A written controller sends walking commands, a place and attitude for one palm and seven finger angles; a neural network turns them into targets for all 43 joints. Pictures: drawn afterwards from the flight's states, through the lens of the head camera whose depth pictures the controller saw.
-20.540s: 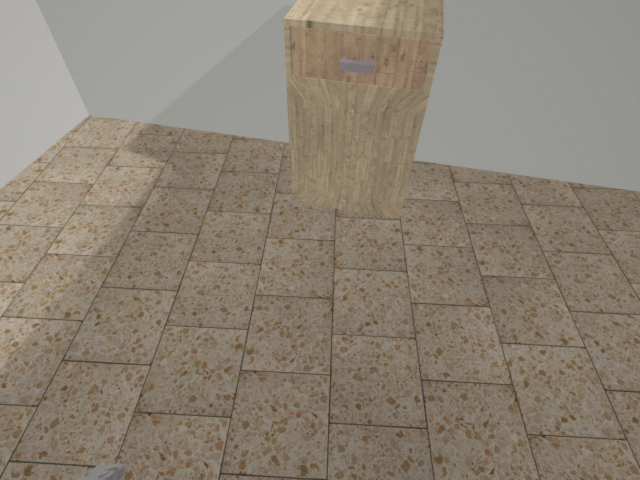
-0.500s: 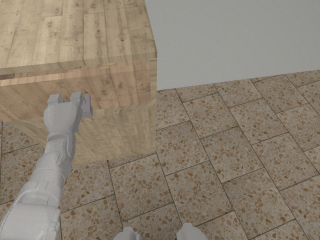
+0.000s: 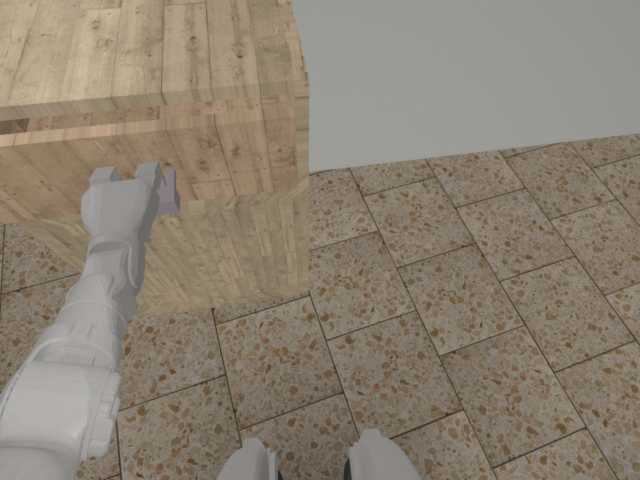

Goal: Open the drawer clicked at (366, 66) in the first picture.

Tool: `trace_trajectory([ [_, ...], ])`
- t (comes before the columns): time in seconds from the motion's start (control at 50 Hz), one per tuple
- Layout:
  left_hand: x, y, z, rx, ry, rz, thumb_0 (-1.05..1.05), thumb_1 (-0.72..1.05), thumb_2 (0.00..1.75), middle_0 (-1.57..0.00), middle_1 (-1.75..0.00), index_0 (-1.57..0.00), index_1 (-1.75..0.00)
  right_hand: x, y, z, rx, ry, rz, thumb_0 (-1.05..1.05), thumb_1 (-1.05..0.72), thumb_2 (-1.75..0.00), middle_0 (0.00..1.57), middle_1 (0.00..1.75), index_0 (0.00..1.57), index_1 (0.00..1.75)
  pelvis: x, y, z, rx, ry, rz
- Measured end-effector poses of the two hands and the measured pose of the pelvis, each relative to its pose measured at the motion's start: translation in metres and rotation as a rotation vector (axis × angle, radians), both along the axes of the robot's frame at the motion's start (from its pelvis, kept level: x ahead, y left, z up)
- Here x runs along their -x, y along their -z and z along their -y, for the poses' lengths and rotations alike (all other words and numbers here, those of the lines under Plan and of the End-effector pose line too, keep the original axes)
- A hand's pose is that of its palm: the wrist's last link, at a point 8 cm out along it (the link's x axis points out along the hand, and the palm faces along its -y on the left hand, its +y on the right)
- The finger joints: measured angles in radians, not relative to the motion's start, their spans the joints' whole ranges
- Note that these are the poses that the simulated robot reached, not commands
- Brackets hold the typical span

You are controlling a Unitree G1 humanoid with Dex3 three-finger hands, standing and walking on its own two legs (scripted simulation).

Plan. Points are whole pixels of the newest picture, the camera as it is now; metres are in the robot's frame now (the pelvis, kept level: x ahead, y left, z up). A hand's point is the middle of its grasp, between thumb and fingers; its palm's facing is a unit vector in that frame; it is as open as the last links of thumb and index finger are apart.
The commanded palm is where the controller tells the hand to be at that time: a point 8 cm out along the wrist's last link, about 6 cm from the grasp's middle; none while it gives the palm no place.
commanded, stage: pull the drawer open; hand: left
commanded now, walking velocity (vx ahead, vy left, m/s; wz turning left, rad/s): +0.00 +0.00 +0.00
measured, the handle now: (136, 191) +0.51 +0.24 -0.01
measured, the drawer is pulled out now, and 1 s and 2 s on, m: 0.04 0.09 0.28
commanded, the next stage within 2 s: none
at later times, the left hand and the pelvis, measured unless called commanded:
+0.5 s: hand (139, 234) +0.45 +0.23 -0.02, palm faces -0.05 -0.04 -1.00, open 6.2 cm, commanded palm +0.39 +0.23 +0.03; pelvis +0.00 +0.01 +0.00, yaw -2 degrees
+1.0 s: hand (136, 263) +0.40 +0.23 -0.02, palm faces -0.04 -0.02 -1.00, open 6.2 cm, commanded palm +0.38 +0.23 +0.03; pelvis +0.02 +0.00 +0.01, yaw +1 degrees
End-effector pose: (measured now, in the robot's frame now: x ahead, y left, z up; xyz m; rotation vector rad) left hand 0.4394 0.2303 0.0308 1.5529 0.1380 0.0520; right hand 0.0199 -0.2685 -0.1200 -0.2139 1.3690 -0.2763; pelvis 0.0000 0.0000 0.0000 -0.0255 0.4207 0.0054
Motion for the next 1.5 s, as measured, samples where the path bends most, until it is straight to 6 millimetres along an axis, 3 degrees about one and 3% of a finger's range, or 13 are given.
trace_trajectory([
  [0.18,0.0,0.0,0.0,-0.005,-0.001,0.004,-0.01,0.62,0.78,-0.35,-1.35,-0.37,-1.35,0.041,-0.001,0.004,0.01,0.037,-0.068,0.0,-0.9,-0.9,0.2,0.3,0.2,0.3,0.01,0.003,0.001,0.0,0.003,-0.007],
  [0.38,0.001,0.0,0.0,-0.001,-0.002,0.001,-0.01,0.63,0.77,-0.34,-1.35,-0.36,-1.35,0.038,-0.003,0.002,0.013,0.036,-0.037,0.0,-0.9,-0.9,0.2,0.3,0.2,0.3,0.013,0.002,-0.002,0.0,0.011,-0.008],
  [0.54,0.017,0.001,0.0,0.035,0.011,0.012,0.0,0.65,0.74,-0.29,-1.35,-0.36,-1.35,0.003,-0.008,-0.007,-0.015,0.043,0.033,0.0,-0.9,-0.9,0.2,0.3,0.2,0.3,-0.002,-0.008,-0.007,-0.004,0.038,0.012],
  [0.74,0.057,0.003,0.004,0.037,0.015,0.045,0.0,0.66,0.77,-0.27,-1.35,-0.35,-1.35,-0.079,-0.02,-0.019,-0.04,-0.03,0.164,0.0,-0.9,-0.9,0.2,0.3,0.2,0.3,-0.027,-0.019,-0.012,0.001,0.026,0.055],
  [0.84,0.057,0.003,0.005,0.016,0.015,0.058,-0.01,0.64,0.8,-0.3,-1.35,-0.36,-1.35,-0.112,-0.019,-0.02,-0.02,-0.111,0.201,0.0,-0.9,-0.9,0.2,0.3,0.2,0.3,-0.027,-0.017,-0.01,0.001,-0.007,0.062],
  [0.92,0.056,0.002,0.005,0.001,0.007,0.042,-0.02,0.62,0.81,-0.33,-1.35,-0.36,-1.35,-0.125,-0.018,-0.021,-0.022,-0.128,0.231,0.0,-0.9,-0.9,0.2,0.3,0.2,0.3,-0.023,-0.015,-0.008,-0.001,-0.015,0.065],
  [1.02,0.054,0.0,0.005,0.001,0.004,0.012,-0.01,0.62,0.79,-0.33,-1.34,-0.37,-1.35,-0.117,-0.016,-0.02,-0.03,-0.118,0.241,0.0,-0.9,-0.9,0.2,0.3,0.2,0.3,-0.016,-0.014,-0.003,-0.007,-0.013,0.072],
  [1.14,0.056,0.0,0.005,0.022,0.005,0.002,0.0,0.63,0.76,-0.32,-1.34,-0.38,-1.35,-0.081,-0.013,-0.013,-0.036,-0.062,0.199,0.0,-0.9,-0.9,0.2,0.3,0.2,0.3,-0.01,-0.013,0.002,-0.012,0.009,0.073],
  [1.3,0.084,0.001,0.008,0.03,0.002,0.035,0.0,0.65,0.73,-0.29,-1.35,-0.37,-1.35,-0.041,-0.016,-0.002,-0.033,0.018,0.134,0.0,-0.9,-0.9,0.2,0.3,0.2,0.3,-0.014,-0.018,0.002,-0.015,0.04,0.086],
  [1.4,0.108,0.002,0.011,0.033,-0.005,0.042,0.01,0.65,0.74,-0.28,-1.35,-0.37,-1.35,-0.047,-0.021,0.002,-0.026,0.018,0.153,0.0,-0.9,-0.9,0.2,0.3,0.2,0.3,-0.018,-0.022,0.001,-0.016,0.043,0.103],
  [1.5,0.131,0.001,0.014,0.04,-0.013,0.038,0.01,0.65,0.74,-0.28,-1.35,-0.38,-1.35,-0.079,-0.029,0.0,-0.027,-0.016,0.242,0.01,-0.9,-0.9,0.2,0.3,0.2,0.3,-0.02,-0.024,0.0,-0.015,0.04,0.123],
])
